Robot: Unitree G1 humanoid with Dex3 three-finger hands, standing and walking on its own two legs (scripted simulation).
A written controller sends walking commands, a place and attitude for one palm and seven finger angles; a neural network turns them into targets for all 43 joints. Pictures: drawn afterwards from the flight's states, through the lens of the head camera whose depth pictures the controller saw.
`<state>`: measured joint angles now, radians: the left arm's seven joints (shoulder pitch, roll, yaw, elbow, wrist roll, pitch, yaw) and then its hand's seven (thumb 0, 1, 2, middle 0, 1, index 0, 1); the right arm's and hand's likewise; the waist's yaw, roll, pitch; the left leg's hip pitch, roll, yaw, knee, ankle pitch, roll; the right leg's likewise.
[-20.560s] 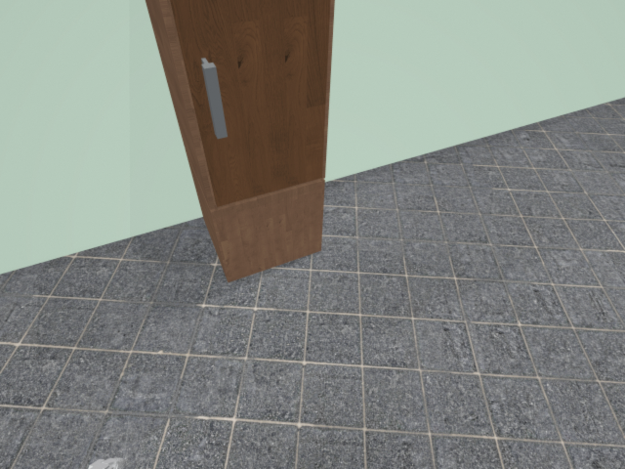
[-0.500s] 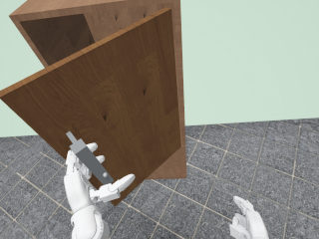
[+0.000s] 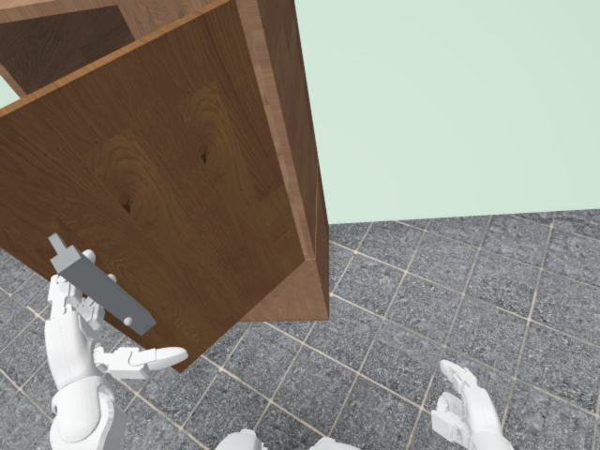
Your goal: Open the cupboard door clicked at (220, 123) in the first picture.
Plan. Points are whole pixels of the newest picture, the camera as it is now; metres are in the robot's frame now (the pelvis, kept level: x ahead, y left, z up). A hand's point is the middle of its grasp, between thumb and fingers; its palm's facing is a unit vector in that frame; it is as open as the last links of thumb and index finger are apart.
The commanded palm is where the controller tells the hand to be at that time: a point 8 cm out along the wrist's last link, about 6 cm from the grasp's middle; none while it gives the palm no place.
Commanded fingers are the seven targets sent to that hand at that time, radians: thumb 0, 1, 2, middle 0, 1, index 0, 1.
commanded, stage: relax the arm and regain balance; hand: left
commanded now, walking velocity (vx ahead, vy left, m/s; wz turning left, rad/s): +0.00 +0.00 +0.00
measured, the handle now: (104, 285) +0.31 +0.26 +0.08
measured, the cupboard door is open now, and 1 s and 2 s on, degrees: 46 49 49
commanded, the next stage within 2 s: stand and wait in 1.26 s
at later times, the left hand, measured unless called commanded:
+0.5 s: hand out of the picture +0.01 -0.02 -0.09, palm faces +0.39 -0.88 -0.27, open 16.6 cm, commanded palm none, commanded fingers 0.00 -0.50 0.30 -0.15 -0.30 -0.15 -0.30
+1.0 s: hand out of the picture -0.02 -0.13 -0.08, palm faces +0.29 -0.93 -0.24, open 16.4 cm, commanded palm none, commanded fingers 0.00 -0.50 0.30 -0.15 -0.30 -0.15 -0.30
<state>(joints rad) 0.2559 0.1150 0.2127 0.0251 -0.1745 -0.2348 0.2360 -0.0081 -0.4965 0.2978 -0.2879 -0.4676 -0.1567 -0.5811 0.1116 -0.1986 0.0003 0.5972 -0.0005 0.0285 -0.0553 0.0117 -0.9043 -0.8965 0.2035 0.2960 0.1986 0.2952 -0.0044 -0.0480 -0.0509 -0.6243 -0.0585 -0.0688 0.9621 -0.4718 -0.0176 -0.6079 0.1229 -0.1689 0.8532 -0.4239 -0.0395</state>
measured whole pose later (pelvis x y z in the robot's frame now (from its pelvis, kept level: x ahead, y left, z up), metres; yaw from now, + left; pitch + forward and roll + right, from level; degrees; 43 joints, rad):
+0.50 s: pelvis -0.06 -0.21 +0.04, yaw +15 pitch -3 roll +3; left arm 0.23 0.02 0.16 0.77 0.02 0.11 0.06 0.15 -0.59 0.27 -0.16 -0.30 -0.15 -0.29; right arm 0.35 -0.21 -0.08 0.87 -0.05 0.09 -0.04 0.01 -0.91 -0.90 0.20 0.30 0.20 0.29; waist -0.08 0.09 0.07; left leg -0.37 -0.10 0.05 1.12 -0.52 0.05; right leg -0.40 0.11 -0.06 0.67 -0.26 0.05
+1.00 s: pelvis -0.09 -0.33 +0.06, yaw +12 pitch -3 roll +0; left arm 0.18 0.12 0.07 0.91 0.00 0.00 0.04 0.13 -0.53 0.28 -0.16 -0.30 -0.15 -0.30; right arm 0.20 -0.18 -0.06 0.90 -0.02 0.02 -0.03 0.00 -0.91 -0.90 0.20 0.30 0.19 0.29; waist -0.04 0.08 0.03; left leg -0.22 0.02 -0.03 0.53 -0.26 0.01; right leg -0.15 0.12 0.03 0.52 -0.31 -0.10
